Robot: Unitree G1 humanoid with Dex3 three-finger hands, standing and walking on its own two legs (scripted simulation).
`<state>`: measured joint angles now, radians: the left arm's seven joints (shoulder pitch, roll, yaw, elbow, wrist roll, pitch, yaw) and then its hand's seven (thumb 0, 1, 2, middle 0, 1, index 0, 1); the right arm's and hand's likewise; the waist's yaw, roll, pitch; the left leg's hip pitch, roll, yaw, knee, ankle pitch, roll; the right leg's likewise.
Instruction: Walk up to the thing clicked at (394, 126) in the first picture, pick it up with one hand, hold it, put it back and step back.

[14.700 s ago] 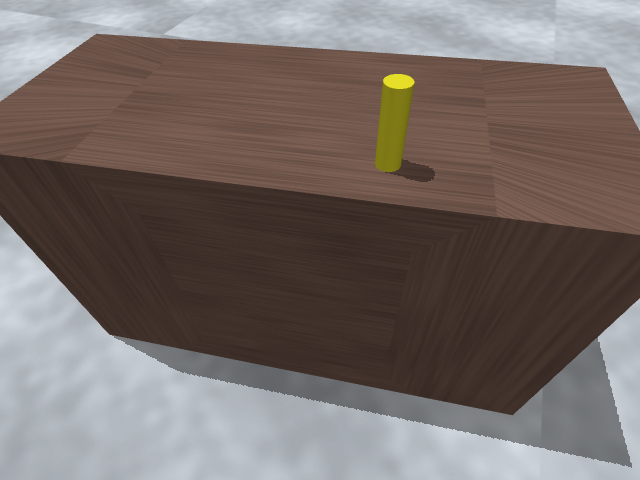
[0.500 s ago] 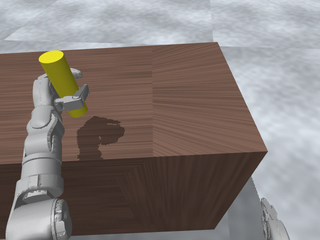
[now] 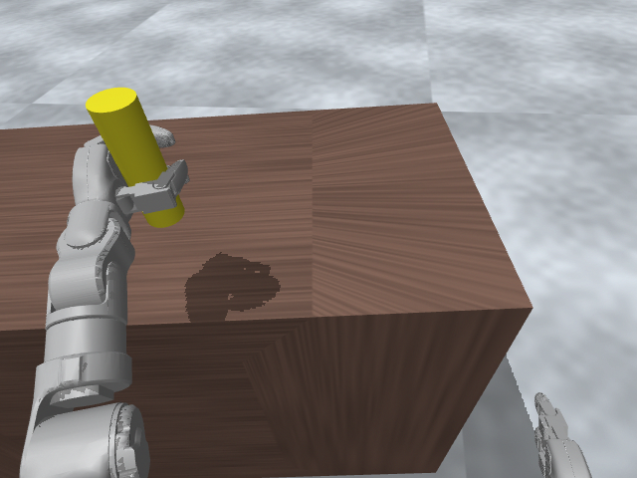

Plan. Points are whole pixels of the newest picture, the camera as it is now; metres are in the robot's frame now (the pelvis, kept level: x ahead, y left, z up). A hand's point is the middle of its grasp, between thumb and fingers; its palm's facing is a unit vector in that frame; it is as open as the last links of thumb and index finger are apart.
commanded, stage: lift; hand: left
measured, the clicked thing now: (142, 164) +0.41 +0.21 +0.23
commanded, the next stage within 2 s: hold in 0.90 s
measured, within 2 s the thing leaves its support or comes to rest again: neither
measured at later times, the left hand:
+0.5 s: hand (136, 147) +0.36 +0.18 +0.28, palm faces +0.18 -0.98 +0.01, open 6.3 cm
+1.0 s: hand (115, 124) +0.34 +0.18 +0.32, palm faces +0.17 -0.99 +0.01, open 6.3 cm
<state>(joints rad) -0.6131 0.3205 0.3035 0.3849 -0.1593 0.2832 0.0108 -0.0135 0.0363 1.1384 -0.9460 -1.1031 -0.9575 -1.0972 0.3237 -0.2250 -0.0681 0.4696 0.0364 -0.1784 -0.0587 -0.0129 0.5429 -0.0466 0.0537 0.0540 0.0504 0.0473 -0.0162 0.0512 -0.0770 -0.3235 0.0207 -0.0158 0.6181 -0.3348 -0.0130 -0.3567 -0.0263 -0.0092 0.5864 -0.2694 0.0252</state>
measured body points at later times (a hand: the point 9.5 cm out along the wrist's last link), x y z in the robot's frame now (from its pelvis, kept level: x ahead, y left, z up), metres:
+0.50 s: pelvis -0.01 +0.00 +0.00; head -0.04 -0.03 +0.45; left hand +0.34 +0.23 +0.29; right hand +0.17 -0.25 -0.06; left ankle -0.01 +0.13 -0.73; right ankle +0.02 -0.14 -0.73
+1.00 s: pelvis -0.02 +0.00 +0.00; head -0.06 -0.03 +0.45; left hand +0.32 +0.23 +0.32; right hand +0.16 -0.24 -0.07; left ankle -0.01 +0.13 -0.73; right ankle +0.02 -0.14 -0.73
